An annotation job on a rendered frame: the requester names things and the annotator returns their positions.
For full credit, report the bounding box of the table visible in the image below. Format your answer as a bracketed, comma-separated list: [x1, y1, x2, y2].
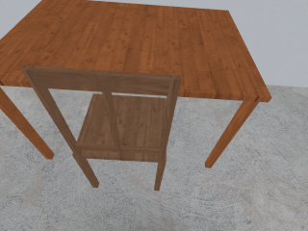
[0, 0, 272, 168]

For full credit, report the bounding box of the chair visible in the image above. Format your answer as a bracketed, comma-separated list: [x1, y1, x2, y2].
[21, 65, 181, 192]

